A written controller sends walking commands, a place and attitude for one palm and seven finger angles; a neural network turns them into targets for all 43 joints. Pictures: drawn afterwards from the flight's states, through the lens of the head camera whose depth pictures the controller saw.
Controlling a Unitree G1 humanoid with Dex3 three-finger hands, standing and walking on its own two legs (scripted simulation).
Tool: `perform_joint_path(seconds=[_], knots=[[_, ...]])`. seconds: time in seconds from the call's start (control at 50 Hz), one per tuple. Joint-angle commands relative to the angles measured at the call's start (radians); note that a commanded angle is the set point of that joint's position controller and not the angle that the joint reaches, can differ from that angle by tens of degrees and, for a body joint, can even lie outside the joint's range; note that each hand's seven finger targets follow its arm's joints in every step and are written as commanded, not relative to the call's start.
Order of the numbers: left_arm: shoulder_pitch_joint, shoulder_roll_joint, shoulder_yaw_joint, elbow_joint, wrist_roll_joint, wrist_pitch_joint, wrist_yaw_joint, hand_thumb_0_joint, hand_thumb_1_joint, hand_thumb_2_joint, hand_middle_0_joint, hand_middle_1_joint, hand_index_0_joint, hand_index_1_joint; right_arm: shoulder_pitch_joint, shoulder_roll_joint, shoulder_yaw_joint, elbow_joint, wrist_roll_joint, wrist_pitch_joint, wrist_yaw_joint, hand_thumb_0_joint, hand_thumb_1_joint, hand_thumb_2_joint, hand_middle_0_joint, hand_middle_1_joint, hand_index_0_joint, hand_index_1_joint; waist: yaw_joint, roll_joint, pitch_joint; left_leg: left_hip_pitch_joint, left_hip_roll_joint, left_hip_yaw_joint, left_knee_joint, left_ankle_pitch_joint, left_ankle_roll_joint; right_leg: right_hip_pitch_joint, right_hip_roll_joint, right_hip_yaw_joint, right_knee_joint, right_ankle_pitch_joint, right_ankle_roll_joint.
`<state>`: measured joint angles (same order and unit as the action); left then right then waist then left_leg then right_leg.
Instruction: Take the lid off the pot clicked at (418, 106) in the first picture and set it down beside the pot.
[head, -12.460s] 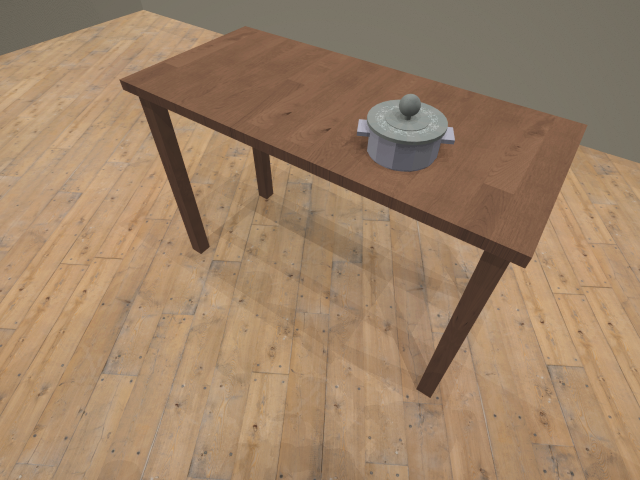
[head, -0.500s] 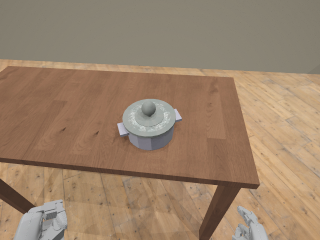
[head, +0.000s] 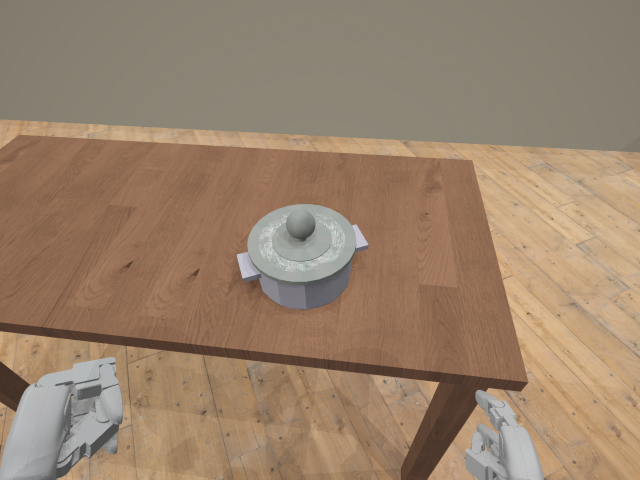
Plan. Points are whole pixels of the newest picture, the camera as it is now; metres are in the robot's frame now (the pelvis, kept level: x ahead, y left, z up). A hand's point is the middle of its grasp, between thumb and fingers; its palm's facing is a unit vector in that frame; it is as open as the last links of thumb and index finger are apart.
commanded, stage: raise the hand higher, near the body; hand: left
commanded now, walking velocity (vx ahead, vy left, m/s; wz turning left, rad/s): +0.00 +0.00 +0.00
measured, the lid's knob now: (300, 224) +0.45 +0.09 +0.08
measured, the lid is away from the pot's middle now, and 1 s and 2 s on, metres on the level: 0.00 0.00 0.00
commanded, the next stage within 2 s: reach forward and open the fingers in 0.18 s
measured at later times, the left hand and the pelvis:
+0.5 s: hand (93, 385) +0.17 +0.25 +0.11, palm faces +0.04 -0.26 -0.97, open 2.9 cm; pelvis -0.02 +0.00 -0.01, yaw -1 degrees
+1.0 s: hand (87, 341) +0.21 +0.27 +0.13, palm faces -0.18 -0.06 -0.98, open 6.9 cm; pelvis -0.04 +0.01 +0.00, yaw +1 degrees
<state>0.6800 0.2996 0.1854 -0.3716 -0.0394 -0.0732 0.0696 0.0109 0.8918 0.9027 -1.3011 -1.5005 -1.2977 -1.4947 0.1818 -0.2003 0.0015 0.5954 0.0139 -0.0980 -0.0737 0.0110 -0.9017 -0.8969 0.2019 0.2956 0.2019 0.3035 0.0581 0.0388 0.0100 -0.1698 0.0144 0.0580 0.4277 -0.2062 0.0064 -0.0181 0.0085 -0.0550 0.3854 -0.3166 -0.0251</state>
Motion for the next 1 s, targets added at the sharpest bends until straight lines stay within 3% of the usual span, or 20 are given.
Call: perform_joint_path(seconds=[0.0, 0.26, 0.28, 0.3, 0.32, 0.34, 0.4, 0.46, 0.5, 0.58, 0.64, 0.66, 0.68, 0.72, 0.74, 0.76, 0.82, 0.84, 0.94, 0.98], knots=[[-0.028, 0.148, 0.115, -0.227, -0.002, -0.074, 0.019, 0.0, 0.9, 0.9, -1.3, -1.5, -1.3, -1.5, -0.139, -0.104, -0.032, -0.179, -0.002, -0.052, -0.001, 0.0, -0.9, -0.9, 0.2, 0.3, 0.2, 0.3, 0.005, -0.011, -0.042, 0.165, 0.013, -0.034, -0.018, 0.247, 0.029, -0.174, -0.023, 0.005, -0.072, 0.31, 0.024], [-0.142, 0.193, 0.178, -0.267, -0.018, -0.101, 0.035, 0.0, 0.9, 0.9, -1.3, -1.5, -1.3, -1.5, -0.142, -0.104, -0.023, -0.165, -0.001, -0.062, -0.005, 0.0, -0.9, -0.9, 0.2, 0.3, 0.2, 0.3, 0.008, -0.009, -0.052, 0.179, 0.012, -0.036, -0.023, 0.184, 0.029, -0.18, -0.026, 0.018, -0.097, 0.245, 0.023], [-0.189, 0.409, 0.118, -0.332, 0.393, -0.022, 0.055, 0.0, 0.872, 0.907, -1.287, -1.465, -1.287, -1.465, -0.16, -0.179, -0.011, -0.183, -0.021, -0.002, 0.008, 0.0, -0.9, -0.9, 0.2, 0.3, 0.2, 0.3, 0.005, 0.068, -0.061, 0.07, -0.009, -0.007, 0.022, 0.247, 0.036, -0.255, -0.004, 0.047, -0.023, 0.29, 0.021], [-0.202, 0.323, 0.111, -0.382, 0.397, 0.027, 0.071, 0.0, 0.843, 0.916, -1.274, -1.429, -1.274, -1.429, -0.164, -0.142, -0.014, -0.224, -0.021, 0.033, 0.018, 0.0, -0.9, -0.9, 0.2, 0.3, 0.2, 0.3, 0.013, 0.112, -0.097, 0.054, -0.006, -0.001, 0.025, 0.275, 0.034, -0.233, -0.015, 0.005, 0.004, 0.291, 0.009], [-0.245, 0.341, 0.12, -0.387, 0.403, 0.054, 0.082, 0.0, 0.813, 0.928, -1.262, -1.394, -1.262, -1.394, -0.188, -0.141, -0.012, -0.222, -0.009, 0.047, 0.021, 0.0, -0.9, -0.9, 0.2, 0.3, 0.2, 0.3, 0.002, 0.094, -0.059, 0.038, -0.007, -0.002, 0.036, 0.276, 0.033, -0.246, -0.013, 0.012, -0.001, 0.311, 0.005], [-0.193, 0.323, 0.091, -0.316, 0.5, 0.082, 0.079, 0.0, 0.781, 0.943, -1.25, -1.358, -1.25, -1.358, -0.185, -0.132, -0.017, -0.214, -0.014, 0.067, 0.028, 0.0, -0.9, -0.9, 0.2, 0.3, 0.2, 0.3, 0.018, 0.067, -0.06, 0.035, -0.007, 0.003, 0.036, 0.253, 0.032, -0.252, -0.003, 0.02, 0.011, 0.27, -0.001], [-0.158, 0.424, 0.115, -0.24, 0.661, 0.152, 0.041, 0.0, 0.682, 1.003, -1.217, -1.252, -1.217, -1.252, -0.218, -0.16, -0.016, -0.229, -0.004, 0.153, 0.043, 0.0, -0.9, -0.9, 0.2, 0.3, 0.2, 0.3, 0.031, 0.002, -0.114, 0.012, -0.015, 0.0, 0.054, 0.215, 0.031, -0.242, -0.003, 0.054, 0.021, 0.256, -0.003], [-0.231, 0.522, 0.134, -0.273, 0.752, 0.184, -0.008, 0.0, 0.58, 1.074, -1.186, -1.145, -1.186, -1.145, -0.254, -0.168, -0.014, -0.254, 0.01, 0.182, 0.048, 0.0, -0.9, -0.9, 0.2, 0.3, 0.2, 0.3, 0.033, 0.027, -0.213, 0.023, -0.015, -0.017, 0.064, 0.219, 0.035, -0.197, -0.016, 0.064, 0.038, 0.29, 0.006], [-0.287, 0.543, 0.107, -0.258, 0.779, 0.191, -0.053, 0.0, 0.512, 1.119, -1.165, -1.074, -1.165, -1.074, -0.25, -0.168, -0.017, -0.243, 0.019, 0.187, 0.047, 0.0, -0.9, -0.9, 0.2, 0.3, 0.2, 0.3, 0.023, 0.018, -0.248, 0.045, -0.017, -0.032, 0.065, 0.224, 0.042, -0.198, -0.021, 0.057, 0.03, 0.305, 0.019], [-0.365, 0.517, 0.032, -0.152, 0.752, 0.178, -0.17, 0.0, 0.382, 1.197, -1.121, -0.932, -1.121, -0.932, -0.247, -0.167, -0.023, -0.224, 0.044, 0.179, 0.043, 0.0, -0.9, -0.9, 0.2, 0.3, 0.2, 0.3, -0.016, -0.031, -0.137, 0.026, -0.027, -0.042, 0.046, 0.19, 0.051, -0.23, -0.017, 0.04, -0.004, 0.309, 0.036], [-0.474, 0.572, 0.044, -0.117, 0.74, 0.152, -0.241, 0.0, 0.287, 1.247, -1.087, -0.826, -1.087, -0.826, -0.249, -0.17, -0.019, -0.218, 0.042, 0.162, 0.036, 0.0, -0.9, -0.9, 0.2, 0.3, 0.2, 0.3, -0.018, -0.044, -0.111, 0.029, -0.037, -0.044, 0.04, 0.184, 0.061, -0.234, -0.014, 0.031, -0.017, 0.322, 0.039], [-0.55, 0.653, 0.098, -0.141, 0.753, 0.135, -0.256, 0.0, 0.255, 1.261, -1.075, -0.79, -1.075, -0.79, -0.25, -0.179, -0.015, -0.208, 0.044, 0.16, 0.035, 0.0, -0.9, -0.9, 0.2, 0.3, 0.2, 0.3, -0.011, -0.037, -0.149, 0.055, -0.035, -0.05, 0.03, 0.197, 0.057, -0.225, -0.023, 0.04, -0.024, 0.317, 0.042], [-0.563, 0.625, 0.064, -0.123, 0.744, 0.127, -0.272, 0.0, 0.224, 1.275, -1.062, -0.755, -1.062, -0.755, -0.259, -0.173, -0.017, -0.21, 0.041, 0.156, 0.03, 0.0, -0.9, -0.9, 0.2, 0.3, 0.2, 0.3, -0.018, -0.007, -0.127, 0.053, -0.036, -0.053, 0.022, 0.182, 0.058, -0.222, -0.017, 0.032, -0.03, 0.292, 0.04], [-0.68, 0.726, 0.137, -0.162, 0.77, 0.1, -0.286, 0.0, 0.164, 1.297, -1.037, -0.684, -1.037, -0.684, -0.306, -0.172, -0.007, -0.204, 0.04, 0.131, 0.029, 0.0, -0.9, -0.9, 0.2, 0.3, 0.2, 0.3, 0.0, 0.06, -0.165, 0.089, -0.041, -0.06, 0.026, 0.208, 0.058, -0.213, -0.015, 0.05, -0.035, 0.308, 0.028], [-0.63, 0.663, 0.093, -0.102, 0.757, 0.095, -0.298, 0.0, 0.134, 1.307, -1.025, -0.649, -1.025, -0.649, -0.256, -0.159, -0.008, -0.201, 0.031, 0.136, 0.03, 0.0, -0.9, -0.9, 0.2, 0.3, 0.2, 0.3, -0.003, 0.041, -0.159, 0.078, -0.045, -0.06, 0.021, 0.21, 0.06, -0.197, -0.012, 0.028, -0.032, 0.302, 0.032], [-0.67, 0.707, 0.133, -0.104, 0.765, 0.083, -0.302, 0.0, 0.105, 1.316, -1.012, -0.613, -1.012, -0.613, -0.247, -0.169, -0.007, -0.188, 0.035, 0.141, 0.035, 0.0, -0.9, -0.9, 0.2, 0.3, 0.2, 0.3, 0.003, 0.03, -0.192, 0.101, -0.041, -0.063, 0.009, 0.223, 0.053, -0.192, -0.017, 0.029, -0.041, 0.293, 0.031], [-0.649, 0.67, 0.14, -0.027, 0.744, 0.085, -0.315, 0.0, 0.018, 1.341, -0.973, -0.507, -0.973, -0.507, -0.271, -0.174, -0.014, -0.188, 0.039, 0.139, 0.056, 0.0, -0.9, -0.9, 0.2, 0.3, 0.2, 0.3, 0.01, 0.056, -0.141, 0.091, -0.043, -0.059, 0.003, 0.224, 0.047, -0.208, -0.004, 0.023, -0.052, 0.293, 0.018], [-0.623, 0.603, 0.079, 0.007, 0.728, 0.09, -0.325, 0.0, -0.012, 1.35, -0.96, -0.471, -0.96, -0.471, -0.241, -0.172, -0.017, -0.19, 0.035, 0.151, 0.064, 0.0, -0.9, -0.9, 0.2, 0.3, 0.2, 0.3, 0.002, 0.026, -0.137, 0.077, -0.038, -0.056, -0.005, 0.205, 0.047, -0.198, -0.003, 0.007, -0.049, 0.27, 0.025], [-0.789, 0.584, 0.013, -0.063, 0.729, 0.088, -0.336, 0.0, -0.162, 1.406, -0.897, -0.294, -0.897, -0.294, -0.267, -0.174, -0.019, -0.208, 0.041, 0.143, 0.075, 0.0, -0.9, -0.9, 0.2, 0.3, 0.2, 0.3, -0.009, 0.037, -0.174, 0.1, -0.035, -0.057, -0.025, 0.153, 0.049, -0.207, -0.003, 0.007, -0.055, 0.196, 0.027], [-0.834, 0.659, 0.064, -0.083, 0.751, 0.077, -0.327, 0.0, -0.222, 1.43, -0.873, -0.223, -0.873, -0.223, -0.261, -0.178, -0.024, -0.197, 0.037, 0.135, 0.069, 0.0, -0.9, -0.9, 0.2, 0.3, 0.2, 0.3, 0.003, 0.044, -0.221, 0.122, -0.029, -0.073, -0.033, 0.154, 0.049, -0.192, -0.004, 0.013, -0.05, 0.176, 0.022]])
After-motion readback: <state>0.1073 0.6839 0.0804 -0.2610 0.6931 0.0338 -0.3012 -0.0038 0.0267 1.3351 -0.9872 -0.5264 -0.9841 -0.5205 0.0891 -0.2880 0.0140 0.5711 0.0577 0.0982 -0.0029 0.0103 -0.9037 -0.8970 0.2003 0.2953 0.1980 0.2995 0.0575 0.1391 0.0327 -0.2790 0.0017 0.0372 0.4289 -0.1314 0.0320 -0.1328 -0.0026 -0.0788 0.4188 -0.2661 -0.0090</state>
